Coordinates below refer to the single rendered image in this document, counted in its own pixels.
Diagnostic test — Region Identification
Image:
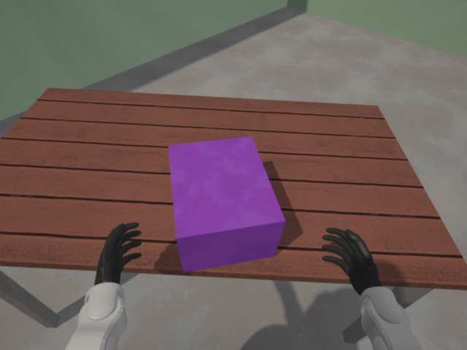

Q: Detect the right robot hand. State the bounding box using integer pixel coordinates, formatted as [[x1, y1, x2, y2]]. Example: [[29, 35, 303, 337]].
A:
[[322, 227, 382, 295]]

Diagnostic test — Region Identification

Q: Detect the carton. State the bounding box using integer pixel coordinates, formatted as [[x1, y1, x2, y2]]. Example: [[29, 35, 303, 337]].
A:
[[168, 136, 285, 273]]

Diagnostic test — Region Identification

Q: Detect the left robot hand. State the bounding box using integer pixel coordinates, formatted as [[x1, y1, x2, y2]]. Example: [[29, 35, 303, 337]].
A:
[[94, 222, 142, 286]]

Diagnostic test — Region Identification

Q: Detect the robot left forearm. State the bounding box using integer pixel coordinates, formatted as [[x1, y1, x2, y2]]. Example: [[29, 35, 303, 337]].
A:
[[65, 282, 128, 350]]

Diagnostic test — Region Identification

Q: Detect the table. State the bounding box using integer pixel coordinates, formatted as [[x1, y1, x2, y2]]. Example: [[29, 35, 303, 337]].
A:
[[0, 88, 467, 343]]

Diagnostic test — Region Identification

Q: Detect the robot right forearm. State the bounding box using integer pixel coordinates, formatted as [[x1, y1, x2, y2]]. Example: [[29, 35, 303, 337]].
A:
[[358, 287, 423, 350]]

